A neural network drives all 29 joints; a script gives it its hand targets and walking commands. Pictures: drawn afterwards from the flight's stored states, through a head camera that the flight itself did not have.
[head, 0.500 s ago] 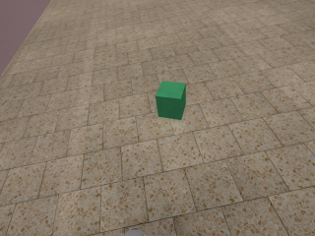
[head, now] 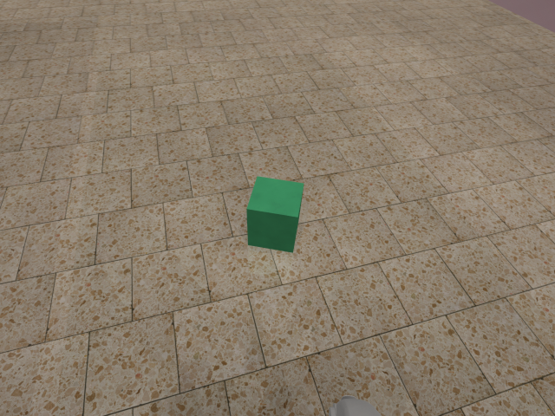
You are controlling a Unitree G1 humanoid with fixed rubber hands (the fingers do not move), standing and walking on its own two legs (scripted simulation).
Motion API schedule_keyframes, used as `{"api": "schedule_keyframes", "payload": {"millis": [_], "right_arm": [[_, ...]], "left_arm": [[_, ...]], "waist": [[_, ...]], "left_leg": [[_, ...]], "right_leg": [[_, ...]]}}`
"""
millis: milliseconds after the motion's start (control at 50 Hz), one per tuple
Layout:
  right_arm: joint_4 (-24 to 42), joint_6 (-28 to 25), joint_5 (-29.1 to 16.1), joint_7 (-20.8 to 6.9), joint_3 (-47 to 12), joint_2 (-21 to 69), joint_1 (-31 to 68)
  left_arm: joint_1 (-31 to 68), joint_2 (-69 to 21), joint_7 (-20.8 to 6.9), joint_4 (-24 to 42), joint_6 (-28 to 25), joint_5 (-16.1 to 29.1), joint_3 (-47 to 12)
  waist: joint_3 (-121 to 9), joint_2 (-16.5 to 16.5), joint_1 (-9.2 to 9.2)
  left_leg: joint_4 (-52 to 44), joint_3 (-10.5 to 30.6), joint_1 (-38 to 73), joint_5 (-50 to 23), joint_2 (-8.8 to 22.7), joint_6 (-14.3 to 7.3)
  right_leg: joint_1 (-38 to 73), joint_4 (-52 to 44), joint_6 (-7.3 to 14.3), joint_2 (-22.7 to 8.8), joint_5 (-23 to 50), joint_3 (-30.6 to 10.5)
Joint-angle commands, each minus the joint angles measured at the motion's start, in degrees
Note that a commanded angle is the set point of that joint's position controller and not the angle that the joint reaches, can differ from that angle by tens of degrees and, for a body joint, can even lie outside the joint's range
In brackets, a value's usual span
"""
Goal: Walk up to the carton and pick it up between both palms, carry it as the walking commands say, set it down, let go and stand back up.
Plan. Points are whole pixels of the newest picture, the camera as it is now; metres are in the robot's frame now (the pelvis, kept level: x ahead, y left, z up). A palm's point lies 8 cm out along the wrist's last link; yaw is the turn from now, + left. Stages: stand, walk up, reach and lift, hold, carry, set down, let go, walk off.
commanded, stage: walk up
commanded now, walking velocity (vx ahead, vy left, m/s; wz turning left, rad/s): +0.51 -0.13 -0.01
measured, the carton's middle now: (275, 214) +1.04 -0.07 -0.66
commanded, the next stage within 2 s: none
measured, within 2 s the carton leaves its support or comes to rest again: neither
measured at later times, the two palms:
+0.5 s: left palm (148, 395) +0.22 +0.21 -0.11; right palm (431, 325) +0.31 -0.30 -0.15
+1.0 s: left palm (132, 271) +0.47 +0.30 -0.16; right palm (372, 262) +0.44 -0.21 -0.12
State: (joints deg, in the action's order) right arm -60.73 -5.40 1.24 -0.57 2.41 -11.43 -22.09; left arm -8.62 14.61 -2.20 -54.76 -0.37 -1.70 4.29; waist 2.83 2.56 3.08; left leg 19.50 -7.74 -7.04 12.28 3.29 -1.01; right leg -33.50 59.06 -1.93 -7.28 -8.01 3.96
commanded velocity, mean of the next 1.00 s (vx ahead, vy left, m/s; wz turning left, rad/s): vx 0.39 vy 0.07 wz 0.00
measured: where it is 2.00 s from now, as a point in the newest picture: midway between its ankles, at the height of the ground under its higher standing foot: (248, 362)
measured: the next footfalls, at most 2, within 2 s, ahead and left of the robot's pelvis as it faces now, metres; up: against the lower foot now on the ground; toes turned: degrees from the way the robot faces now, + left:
right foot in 0.26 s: +0.29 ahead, -0.16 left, +0.00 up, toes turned -9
left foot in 0.76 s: +0.50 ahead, +0.15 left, +0.00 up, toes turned +8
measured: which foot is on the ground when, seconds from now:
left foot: down 0.00-0.26, up 0.28-0.74, down 0.76-1.00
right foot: up 0.00-0.24, down 0.26-0.76, up 0.78-1.00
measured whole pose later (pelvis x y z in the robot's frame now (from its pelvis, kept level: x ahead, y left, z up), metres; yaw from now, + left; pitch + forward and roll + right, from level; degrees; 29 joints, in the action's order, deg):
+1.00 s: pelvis +0.42 +0.04 +0.00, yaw -1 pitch +0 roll -2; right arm -58.5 -3.9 1.2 0.1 2.6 -11.1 -15.3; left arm -12.9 14.2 -0.4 -58.3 0.8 -1.7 4.3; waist 3.6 2.6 1.2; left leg 22.0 -7.5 -13.8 8.1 3.8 -1.7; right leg -26.6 60.7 -2.0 -4.5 -18.7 3.8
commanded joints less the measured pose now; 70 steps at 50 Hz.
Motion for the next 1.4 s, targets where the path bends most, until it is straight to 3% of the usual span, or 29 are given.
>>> {"api": "schedule_keyframes", "payload": {"millis": [0, 80, 160, 180, 220, 240, 260, 280, 340, 400, 620, 700, 720, 740, 760, 780, 800, 860, 900, 1040, 1080, 1140, 1180, 1220, 1240, 1260, 1300, 1340, 1380], "right_arm": [[2.0, -0.7, -0.1, 0.5, 1.0, -6.6, -1.7], [0.6, -0.4, 0.1, 0.6, 0.4, -4.8, -3.8], [-1.5, 0.4, 0.5, 1.3, 1.3, -7.3, -7.6], [-1.7, 0.7, 0.4, 1.4, 1.6, -8.0, -7.2], [-1.9, 1.0, -0.3, 1.2, 1.8, -8.3, -5.7], [-1.6, 1.2, -0.3, 1.1, 1.3, -6.6, -5.9], [1.3, 1.4, -0.7, 0.7, 0.7, -2.9, -8.4], [2.2, 1.6, -0.2, 0.6, 1.6, -5.2, -6.6], [1.7, 2.0, 0.2, -0.1, 1.6, -2.9, -2.4], [2.7, 3.9, 1.1, -1.1, 1.4, -1.4, -1.5], [10.2, 5.6, -0.3, -3.5, 0.0, -1.6, 18.3], [9.2, 4.7, -0.1, -2.7, 0.5, -3.7, 16.1], [7.1, 3.2, 0.4, -1.8, 0.8, -4.5, 10.2], [4.4, 1.9, 1.1, -1.0, 1.9, -8.0, 2.9], [3.5, 1.1, 1.6, -0.1, 3.4, -14.3, -3.3], [3.7, 1.4, 0.0, 0.4, 4.2, -18.4, -5.3], [3.9, 1.5, -0.7, 0.2, 3.6, -15.7, -1.0], [5.6, 1.1, -0.3, 0.4, 1.4, -6.5, 8.8], [4.9, 0.9, -0.2, 0.8, 1.6, -7.7, 5.4], [2.7, 1.4, 0.4, 0.9, 1.7, -7.3, 2.8], [1.3, 1.5, 0.2, 0.8, 1.3, -5.9, 2.7], [0.1, 2.1, 0.5, 1.1, 1.3, -6.8, 0.8], [-0.8, 3.1, -0.5, 1.5, 1.3, -8.0, 2.1], [-0.3, 3.5, -1.7, 1.4, 0.6, -5.4, 1.5], [0.6, 3.8, -1.5, 1.5, 0.2, -2.5, 0.0], [0.1, 4.5, -1.5, 1.9, -0.5, -0.7, -3.2], [0.3, 7.0, -0.7, 2.0, 1.3, -5.4, -0.6], [0.7, 7.8, -0.7, 1.7, 1.2, -4.4, 1.1], [2.8, 9.0, 0.1, 1.0, 2.5, -6.6, 3.5]], "left_arm": [[1.5, -0.3, -1.2, 2.2, 0.8, 0.2, -0.2], [10.3, -2.0, -1.5, 4.5, -0.3, 0.8, -1.1], [11.7, -1.6, -0.5, 5.0, -1.5, 0.4, -0.6], [10.4, -1.3, -0.3, 4.6, -1.9, 0.2, -0.5], [-0.8, 1.0, 0.8, 0.7, -3.2, -0.2, 0.3], [-12.2, 5.8, 1.7, -2.0, -4.0, -1.1, 1.6], [-22.3, 16.1, 2.7, -3.9, -3.7, -1.2, 4.1], [-22.4, 15.7, 2.7, -4.2, -2.9, 0.6, 4.0], [-7.5, 4.9, 2.6, -1.9, -3.7, 0.4, 1.6], [-10.1, 2.0, 2.3, -3.2, -5.0, 0.5, 0.2], [-18.6, 5.9, 2.9, -3.1, -4.4, 0.0, 0.3], [-17.2, 6.9, 3.2, -2.9, -3.2, 0.3, 1.1], [-17.2, 3.8, 3.1, -3.9, -2.9, 0.7, -0.2], [-19.9, 1.1, 3.1, -4.7, -2.8, 0.7, -1.0], [-20.7, -1.4, 2.9, -3.2, -2.9, 0.2, -1.5], [-23.7, -0.7, 3.5, -2.5, -2.2, 0.8, -0.8], [-20.0, 1.9, 3.4, -3.1, -1.8, 0.5, -0.3], [-17.0, -0.2, 2.6, -4.0, -1.3, 0.5, -0.4], [-18.0, 0.8, 2.2, -5.7, 0.6, -0.3, 0.3], [-4.5, 0.0, 0.6, -2.2, 2.4, 0.3, 0.0], [-0.5, -1.6, 0.6, -0.6, 1.6, 0.5, -0.8], [0.6, -1.9, 1.6, -0.5, 1.0, 1.1, -1.2], [-3.9, -1.8, 3.0, -2.2, 0.2, 1.7, -1.4], [-8.0, 1.2, 3.9, -3.1, -1.2, 1.1, -0.9], [-8.6, 3.7, 3.9, -3.0, -1.7, 0.6, -0.5], [-4.6, 5.7, 3.8, -2.4, -1.1, 1.2, -0.8], [-6.4, 7.4, 3.9, -3.1, -0.4, 0.5, 0.7], [-4.1, 5.2, 4.6, -2.2, -0.4, 0.2, -0.2], [-9.1, 8.6, 6.4, -2.6, 0.1, 0.7, 1.2]], "waist": [[3.6, -11.2, -1.2], [4.6, -15.6, 0.71], [5.6, -11.6, 1.6], [4.7, -10.8, 0.75], [-2.8, -5.8, -4.6], [-10.1, -2.3, -9.08], [-17.5, 13.4, -11.48], [-19.5, 9.7, -9.72], [-4.1, 4.1, -4.11], [-1.4, 4.7, -3.36], [3.1, 8.8, -6.82], [0.5, 9.7, -5.05], [-3.4, 7.2, -2.15], [-7.3, -0.7, -0.09], [-10.4, -15.7, 1.13], [-16.9, -23.6, 2.12], [-13.6, -16.6, 0.49], [-5.3, -10.2, -4.2], [-5.5, -5.9, -3.71], [0.4, -13.8, -2.49], [0.7, -17.0, -2.0], [0.8, -13.1, -0.72], [-0.8, -8.9, -2.65], [-5.8, -7.1, -3.48], [-6.6, -1.4, -2.78], [-6.4, 7.9, -1.66], [-3.6, 12.0, -4.25], [-2.5, 11.8, -3.72], [-3.4, 4.4, -4.95]], "left_leg": [[-11.2, 10.4, 2.1, -12.2, 14.4, -3.7], [-13.7, 3.0, 0.6, -5.5, 9.1, -3.7], [-10.4, 6.0, 6.3, -12.4, 12.2, -5.6], [-7.8, 6.2, 7.5, -17.0, 12.8, -5.6], [7.6, 1.7, 3.5, -24.8, 9.6, -3.6], [22.2, 0.2, -7.9, -14.1, 6.1, -1.4], [41.2, 0.9, -25.3, 17.5, -3.5, 1.7], [50.9, 11.3, -27.4, 19.1, -0.2, 0.5], [49.7, 10.8, -25.6, 4.4, 4.6, 0.9], [46.1, 8.8, -22.6, 0.2, 4.2, 1.6], [16.1, 1.9, -19.9, -7.7, 1.5, 3.4], [7.0, 2.2, -11.7, -4.8, 1.0, 2.1], [3.9, 0.7, -1.5, -6.1, 0.9, 2.1], [4.5, 2.8, 9.9, -9.1, 3.7, 1.6], [2.5, 19.2, 16.2, -21.2, 17.4, -0.3], [-2.8, 31.0, 19.4, -19.9, 25.9, -7.3], [-3.1, 28.5, 12.7, -18.1, 23.7, -7.8], [-4.6, 15.5, 0.0, -21.9, 14.9, -5.8], [-4.7, 19.0, 0.4, -26.2, 19.1, -5.2], [-11.4, 12.4, -3.6, -1.7, 14.6, -4.8], [-12.4, 7.1, -6.0, 2.9, 10.1, -4.4], [-10.3, 8.5, -4.3, -2.8, 11.1, -6.6], [-1.7, 7.1, -1.1, -27.3, 10.2, -5.6], [2.3, 5.9, -3.2, -19.1, 6.7, -0.9], [4.8, 4.5, -7.4, -4.5, 4.0, 1.2], [5.5, 2.1, -8.4, 6.9, 1.4, 3.5], [15.2, 2.4, -12.9, 14.3, -0.6, 3.0], [23.2, 5.3, -13.5, 16.7, -0.4, 2.9], [37.4, 9.8, -21.0, 16.3, 0.0, 4.1]], "right_leg": [[-4.5, -6.4, -0.8, -1.4, 4.8, -1.2], [3.3, -20.9, -0.5, 1.4, 6.3, 2.9], [4.0, -26.6, 0.3, 2.4, -1.2, 3.9], [5.7, -28.2, 0.7, 2.7, -2.8, 3.7], [22.6, -34.0, 1.7, 4.1, -1.3, 5.4], [39.3, -32.8, 3.1, -2.2, -0.3, -1.8], [50.2, -41.1, 8.2, -22.4, -4.5, -31.9], [47.5, -43.4, 10.1, -23.6, -7.7, -37.7], [29.2, -46.7, 8.5, -14.3, -5.5, -19.7], [24.1, -46.2, 6.8, -11.7, 7.2, -11.0], [26.8, -48.0, 5.3, -10.2, 16.9, -1.2], [27.0, -42.7, 3.9, -11.2, 13.5, -0.8], [24.9, -34.2, 2.9, -5.4, 8.3, 3.3], [18.2, -23.7, 2.0, -2.1, -1.2, 4.2], [8.2, -8.6, 0.4, 2.3, -23.9, 4.2], [3.1, 2.8, 0.4, 4.0, -30.5, 0.0], [3.3, 7.8, 0.5, 1.2, -25.4, -3.9], [6.1, 4.2, 1.1, -1.0, -15.6, -3.6], [6.8, 6.2, 0.5, 0.1, -13.0, -4.4], [4.9, -7.7, -0.7, 0.4, -5.3, -1.6], [10.2, -17.2, -0.2, 1.3, -4.6, 0.9], [12.9, -23.1, -0.3, 2.5, -7.2, 2.1], [19.4, -33.7, -0.1, 3.9, -1.3, 0.9], [30.0, -40.1, 1.1, -1.2, 11.6, -1.5], [33.2, -38.3, 1.5, -7.2, 22.1, -6.8], [31.0, -39.1, 5.7, -10.6, 25.9, -9.7], [29.6, -43.2, 8.9, -13.8, 16.2, -16.2], [25.6, -44.1, 10.0, -13.6, 18.8, -14.9], [27.3, -42.1, 11.9, -18.7, 24.7, -17.2]]}}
